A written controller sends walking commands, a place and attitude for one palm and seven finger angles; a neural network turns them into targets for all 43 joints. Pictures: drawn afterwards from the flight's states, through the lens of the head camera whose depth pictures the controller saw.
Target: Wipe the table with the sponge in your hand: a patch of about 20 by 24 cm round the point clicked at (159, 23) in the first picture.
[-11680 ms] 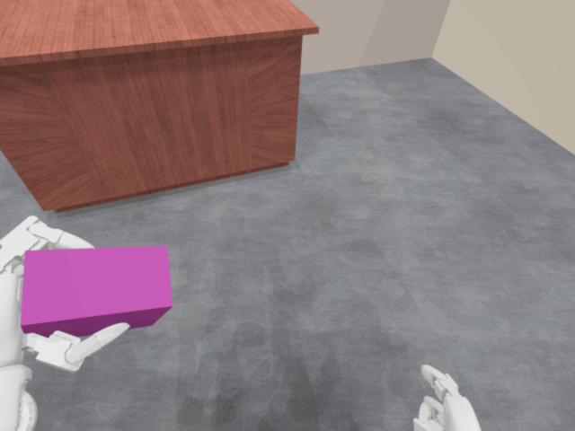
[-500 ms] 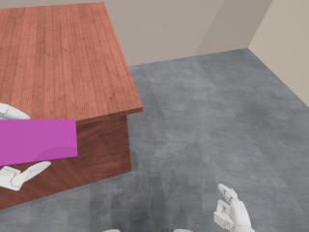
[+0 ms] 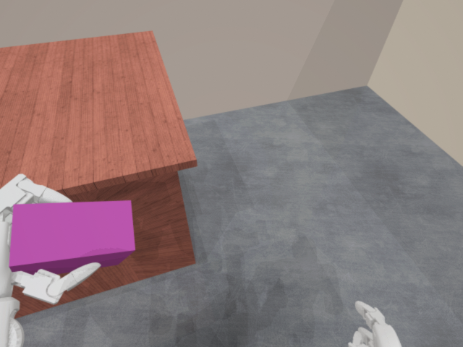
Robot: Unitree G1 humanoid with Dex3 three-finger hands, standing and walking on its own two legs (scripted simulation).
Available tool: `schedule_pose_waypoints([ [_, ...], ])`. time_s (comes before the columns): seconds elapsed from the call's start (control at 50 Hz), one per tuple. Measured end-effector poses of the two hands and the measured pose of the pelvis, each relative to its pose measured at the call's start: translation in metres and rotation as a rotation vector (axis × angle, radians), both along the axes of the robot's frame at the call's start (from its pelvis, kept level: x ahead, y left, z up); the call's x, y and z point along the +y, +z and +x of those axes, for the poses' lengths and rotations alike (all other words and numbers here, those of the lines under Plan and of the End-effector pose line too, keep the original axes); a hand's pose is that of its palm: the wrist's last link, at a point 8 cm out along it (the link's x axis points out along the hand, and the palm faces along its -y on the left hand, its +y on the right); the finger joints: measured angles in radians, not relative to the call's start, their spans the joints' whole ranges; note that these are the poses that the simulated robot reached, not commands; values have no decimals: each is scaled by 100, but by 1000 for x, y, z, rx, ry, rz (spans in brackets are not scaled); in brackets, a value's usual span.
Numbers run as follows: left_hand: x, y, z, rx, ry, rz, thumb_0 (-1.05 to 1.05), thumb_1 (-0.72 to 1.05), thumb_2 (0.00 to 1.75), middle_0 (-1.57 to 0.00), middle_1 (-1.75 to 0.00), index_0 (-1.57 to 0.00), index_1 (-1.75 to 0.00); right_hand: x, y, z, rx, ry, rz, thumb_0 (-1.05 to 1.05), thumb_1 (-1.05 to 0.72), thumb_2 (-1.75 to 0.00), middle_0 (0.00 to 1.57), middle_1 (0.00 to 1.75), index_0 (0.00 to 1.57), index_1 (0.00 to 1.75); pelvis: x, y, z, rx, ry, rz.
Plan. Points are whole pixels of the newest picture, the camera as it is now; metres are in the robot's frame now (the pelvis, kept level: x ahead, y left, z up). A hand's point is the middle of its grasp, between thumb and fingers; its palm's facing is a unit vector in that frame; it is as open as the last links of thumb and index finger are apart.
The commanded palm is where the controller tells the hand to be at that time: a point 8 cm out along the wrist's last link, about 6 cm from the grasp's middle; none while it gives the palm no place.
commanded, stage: come to a stop and stand still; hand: left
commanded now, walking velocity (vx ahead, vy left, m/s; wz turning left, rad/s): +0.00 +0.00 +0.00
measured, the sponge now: (92, 238) +0.23 +0.20 +0.14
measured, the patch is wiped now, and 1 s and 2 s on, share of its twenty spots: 0.00 0.00 0.00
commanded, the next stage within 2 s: look again from close up in 1.64 s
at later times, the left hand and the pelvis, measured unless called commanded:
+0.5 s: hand (52, 289) +0.16 +0.21 +0.16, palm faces +0.34 -0.85 -0.41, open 10.6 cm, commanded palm +0.10 +0.27 +0.18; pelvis -0.06 -0.01 +0.00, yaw -1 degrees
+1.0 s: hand out of the picture +0.08 +0.20 +0.17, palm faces +0.37 -0.82 -0.43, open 10.6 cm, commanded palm +0.03 +0.25 +0.18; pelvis -0.13 -0.03 +0.00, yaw +0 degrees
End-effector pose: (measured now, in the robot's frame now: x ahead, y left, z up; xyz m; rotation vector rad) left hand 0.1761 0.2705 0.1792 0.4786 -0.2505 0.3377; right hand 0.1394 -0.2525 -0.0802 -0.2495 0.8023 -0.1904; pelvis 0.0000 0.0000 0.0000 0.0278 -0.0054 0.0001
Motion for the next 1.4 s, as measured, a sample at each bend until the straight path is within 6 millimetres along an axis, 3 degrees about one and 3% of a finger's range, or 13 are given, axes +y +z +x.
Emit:
schedule_pose_waypoints([
  [0.14,-2,8,-30,-70,-15,21,-1,-53,100,-67,-137,-69,-136,4,12,-12,-60,17,-3,2,-91,-90,20,30,20,30,-3,-1,-20,-29,-11,-7],
  [0.26,-1,5,-41,-31,38,34,-1,-53,100,-67,-137,-69,-136,20,-1,-19,-86,53,84,2,-90,-90,20,30,20,30,-8,-3,-35,-33,-16,-4],
  [0.38,-15,-8,-45,22,16,-12,-1,-53,100,-67,-137,-69,-136,27,-9,-42,-26,61,121,2,-90,-90,21,30,21,30,-13,-1,-50,-29,-21,9],
  [0.5,-22,-2,-56,3,-43,5,-1,-53,100,-67,-137,-69,-136,19,-9,-69,15,40,86,2,-90,-90,21,30,21,30,-12,-1,-63,-33,-19,8],
  [0.66,-9,16,-77,-19,-18,90,-1,-53,100,-67,-137,-69,-136,7,-9,-95,29,4,62,2,-90,-90,20,30,21,30,-8,2,-80,-42,-13,0],
  [0.76,-5,4,-90,18,30,93,-1,-53,100,-67,-137,-69,-136,3,-21,-97,3,-2,86,2,-90,-90,20,30,21,30,-13,-7,-89,-66,0,15],
  [0.86,-17,-11,-107,47,34,42,-1,-53,100,-67,-137,-69,-136,2,-23,-100,6,29,94,2,-91,-90,20,30,20,30,-20,-9,-103,-68,1,33],
  [0.96,-31,0,-124,-19,-13,32,-1,-53,100,-67,-137,-69,-136,3,-7,-109,-11,59,70,2,-91,-90,20,30,21,30,-26,-3,-121,-53,5,45],
  [1.08,-31,17,-152,-103,-32,89,-1,-53,100,-67,-137,-69,-136,-2,1,-129,-66,71,56,2,-90,-90,20,30,21,30,-28,-7,-152,-60,12,23],
  [1.14,-26,15,-169,-52,7,105,-1,-53,100,-67,-137,-69,-136,-4,-4,-143,-80,48,102,1,-90,-90,20,30,21,30,-33,-6,-157,-64,22,18],
  [1.22,-24,-3,-190,54,102,87,-1,-53,100,-67,-137,-69,-136,-11,-20,-158,-56,37,147,1,-90,-90,20,30,21,30,-43,-8,-159,-34,12,10],
  [1.32,-53,-17,-193,58,132,15,-1,-53,100,-67,-137,-69,-136,-28,-42,-172,27,75,146,2,-90,-90,21,30,21,30,-66,-13,-171,-38,49,-13],
  [1.4,-83,-3,-181,9,45,-9,-1,-53,100,-67,-137,-69,-136,-47,-31,-177,68,86,119,2,-90,-90,21,30,21,30,-78,-1,-179,-32,44,18],
])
